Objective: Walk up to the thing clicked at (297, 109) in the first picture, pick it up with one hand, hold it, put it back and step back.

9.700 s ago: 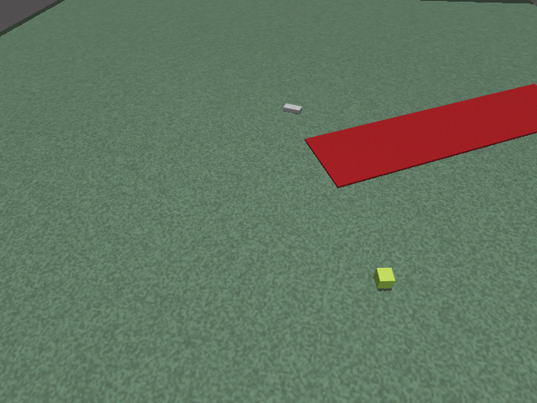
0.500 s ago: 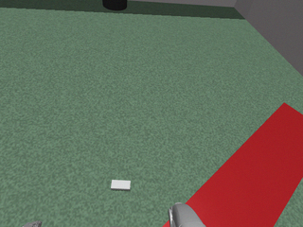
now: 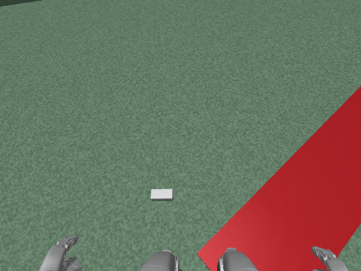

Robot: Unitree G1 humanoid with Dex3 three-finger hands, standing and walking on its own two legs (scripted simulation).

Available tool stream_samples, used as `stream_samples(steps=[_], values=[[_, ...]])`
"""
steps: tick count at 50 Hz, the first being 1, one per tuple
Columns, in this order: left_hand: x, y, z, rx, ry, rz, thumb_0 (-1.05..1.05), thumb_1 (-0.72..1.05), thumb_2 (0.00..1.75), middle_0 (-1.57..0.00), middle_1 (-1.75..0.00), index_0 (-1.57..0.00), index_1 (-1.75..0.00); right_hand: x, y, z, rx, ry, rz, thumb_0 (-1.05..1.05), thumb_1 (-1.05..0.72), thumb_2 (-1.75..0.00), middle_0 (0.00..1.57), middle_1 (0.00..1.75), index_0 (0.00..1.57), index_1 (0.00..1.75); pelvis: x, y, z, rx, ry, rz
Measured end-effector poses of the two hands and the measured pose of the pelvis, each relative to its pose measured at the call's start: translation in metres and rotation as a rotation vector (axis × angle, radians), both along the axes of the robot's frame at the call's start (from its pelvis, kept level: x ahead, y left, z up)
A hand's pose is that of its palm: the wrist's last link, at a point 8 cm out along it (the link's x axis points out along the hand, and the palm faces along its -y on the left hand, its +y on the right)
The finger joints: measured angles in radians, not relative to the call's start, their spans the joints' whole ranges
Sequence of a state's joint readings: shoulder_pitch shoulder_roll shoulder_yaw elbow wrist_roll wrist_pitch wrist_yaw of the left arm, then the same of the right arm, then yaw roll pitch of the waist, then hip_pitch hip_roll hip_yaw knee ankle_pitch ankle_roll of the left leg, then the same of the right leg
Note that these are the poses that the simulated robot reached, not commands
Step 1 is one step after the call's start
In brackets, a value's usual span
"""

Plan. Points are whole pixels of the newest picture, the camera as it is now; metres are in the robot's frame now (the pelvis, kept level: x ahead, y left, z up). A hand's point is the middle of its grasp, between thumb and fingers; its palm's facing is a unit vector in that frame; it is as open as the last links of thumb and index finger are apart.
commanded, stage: walk up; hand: left
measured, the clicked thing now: (162, 194) +0.49 +0.19 -0.74
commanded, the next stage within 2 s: none
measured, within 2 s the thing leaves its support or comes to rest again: neither
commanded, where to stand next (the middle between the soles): +0.12 -0.01 m, yaw +2 degrees
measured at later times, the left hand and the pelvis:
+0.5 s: hand out of the picture +0.08 +0.24 -0.13, palm faces -0.03 -0.88 -0.47, open 7.4 cm; pelvis +0.03 -0.04 +0.00, yaw +1 degrees
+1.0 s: hand out of the picture +0.07 +0.27 -0.17, palm faces +0.02 -0.94 -0.34, open 7.4 cm; pelvis +0.01 -0.01 +0.00, yaw +3 degrees
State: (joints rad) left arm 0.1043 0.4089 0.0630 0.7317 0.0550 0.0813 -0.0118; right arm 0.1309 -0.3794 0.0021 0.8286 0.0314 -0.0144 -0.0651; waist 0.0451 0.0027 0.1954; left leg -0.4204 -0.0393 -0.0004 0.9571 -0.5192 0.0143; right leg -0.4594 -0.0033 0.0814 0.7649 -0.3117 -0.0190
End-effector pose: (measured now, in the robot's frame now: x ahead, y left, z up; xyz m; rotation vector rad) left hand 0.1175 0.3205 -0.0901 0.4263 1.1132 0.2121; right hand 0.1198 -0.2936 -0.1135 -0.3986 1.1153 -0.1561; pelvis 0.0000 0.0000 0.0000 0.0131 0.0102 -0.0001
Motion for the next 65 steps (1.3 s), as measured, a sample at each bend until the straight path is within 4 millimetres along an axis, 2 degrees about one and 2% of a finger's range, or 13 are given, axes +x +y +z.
stream_samples(steps=[7, 12, 16, 19, 23, 32, 36, 40, 46, 52, 56, 60, 65], values=[[-0.015, -0.008, -0.016, -0.078, -0.055, 0.002, 0.00, 0.91, 0.90, -0.20, -0.30, -0.20, -0.30, -0.062, -0.005, 0.015, -0.018, 0.038, -0.018, 0.01, -0.90, -0.90, 0.21, 0.30, 0.21, 0.30, -0.008, 0.002, -0.002, 0.014, -0.048, 0.017], [-0.035, -0.019, -0.009, -0.125, 0.025, -0.010, 0.01, 0.91, 0.90, -0.21, -0.30, -0.20, -0.30, -0.100, -0.027, 0.045, -0.040, 0.064, -0.083, 0.01, -0.90, -0.90, 0.21, 0.30, 0.21, 0.30, 0.004, -0.007, 0.018, -0.020, -0.053, 0.032], [-0.040, -0.022, -0.006, -0.105, 0.046, 0.000, 0.01, 0.91, 0.90, -0.21, -0.30, -0.20, -0.30, -0.116, -0.051, 0.052, -0.064, 0.142, -0.109, 0.01, -0.90, -0.90, 0.21, 0.30, 0.21, 0.30, 0.013, -0.020, 0.021, -0.021, -0.057, 0.019], [-0.041, -0.026, -0.006, -0.055, 0.079, 0.021, 0.01, 0.91, 0.90, -0.21, -0.30, -0.20, -0.30, -0.111, -0.069, 0.042, -0.061, 0.176, -0.122, 0.01, -0.90, -0.90, 0.21, 0.30, 0.20, 0.30, 0.024, -0.031, 0.015, -0.015, -0.057, 0.007], [-0.041, -0.034, -0.005, 0.023, 0.090, 0.058, 0.01, 0.91, 0.90, -0.21, -0.30, -0.20, -0.30, -0.083, -0.081, 0.012, -0.024, 0.170, -0.127, 0.01, -0.90, -0.90, 0.20, 0.30, 0.20, 0.30, 0.029, -0.041, 0.002, -0.056, -0.073, 0.010], [-0.046, -0.022, 0.026, 0.092, 0.002, 0.093, 0.01, 0.90, 0.90, -0.21, -0.30, -0.21, -0.30, -0.019, -0.045, -0.010, 0.083, 0.090, -0.013, 0.01, -0.91, -0.90, 0.20, 0.30, 0.20, 0.30, 0.017, -0.030, 0.005, -0.013, -0.061, 0.052], [-0.041, 0.000, 0.019, 0.089, -0.038, 0.108, 0.01, 0.90, 0.90, -0.21, -0.30, -0.21, -0.30, -0.019, -0.031, -0.012, 0.072, 0.086, 0.007, 0.01, -0.91, -0.90, 0.20, 0.30, 0.20, 0.30, 0.014, -0.018, -0.002, -0.008, -0.059, 0.071], [-0.036, 0.018, -0.006, 0.046, -0.058, 0.132, 0.00, 0.90, 0.90, -0.21, -0.30, -0.20, -0.30, -0.033, -0.022, -0.013, 0.006, 0.095, 0.007, 0.01, -0.90, -0.90, 0.20, 0.30, 0.20, 0.30, 0.007, -0.003, -0.016, 0.008, -0.074, 0.068], [-0.046, 0.009, -0.031, -0.051, 0.036, 0.143, 0.00, 0.91, 0.90, -0.21, -0.30, -0.20, -0.30, -0.046, -0.019, 0.015, -0.058, 0.102, -0.007, 0.01, -0.90, -0.90, 0.21, 0.30, 0.20, 0.30, 0.006, -0.005, -0.006, -0.021, -0.047, 0.079], [-0.061, -0.014, -0.047, -0.113, 0.154, 0.090, 0.01, 0.91, 0.90, -0.21, -0.30, -0.20, -0.30, -0.047, -0.050, 0.041, -0.135, 0.045, -0.038, 0.01, -0.90, -0.90, 0.21, 0.30, 0.21, 0.30, 0.014, -0.016, -0.003, -0.016, -0.028, 0.024], [-0.046, -0.033, -0.045, -0.120, 0.176, 0.034, 0.01, 0.91, 0.90, -0.21, -0.30, -0.20, -0.30, -0.056, -0.083, 0.048, -0.160, 0.030, -0.076, 0.01, -0.90, -0.90, 0.21, 0.30, 0.21, 0.30, 0.026, -0.033, -0.003, -0.019, -0.034, -0.012], [-0.017, -0.055, -0.031, -0.096, 0.087, 0.018, 0.01, 0.91, 0.90, -0.21, -0.30, -0.20, -0.30, -0.064, -0.113, 0.037, -0.148, 0.092, -0.108, 0.01, -0.90, -0.90, 0.21, 0.30, 0.20, 0.30, 0.039, -0.053, -0.004, -0.068, -0.060, 0.016], [-0.007, -0.070, -0.001, -0.055, 0.036, 0.016, 0.00, 0.91, 0.90, -0.21, -0.30, -0.20, -0.30, -0.037, -0.111, 0.026, -0.076, 0.093, -0.119, 0.01, -0.90, -0.90, 0.20, 0.30, 0.20, 0.30, 0.051, -0.063, 0.009, -0.007, -0.066, -0.012]])
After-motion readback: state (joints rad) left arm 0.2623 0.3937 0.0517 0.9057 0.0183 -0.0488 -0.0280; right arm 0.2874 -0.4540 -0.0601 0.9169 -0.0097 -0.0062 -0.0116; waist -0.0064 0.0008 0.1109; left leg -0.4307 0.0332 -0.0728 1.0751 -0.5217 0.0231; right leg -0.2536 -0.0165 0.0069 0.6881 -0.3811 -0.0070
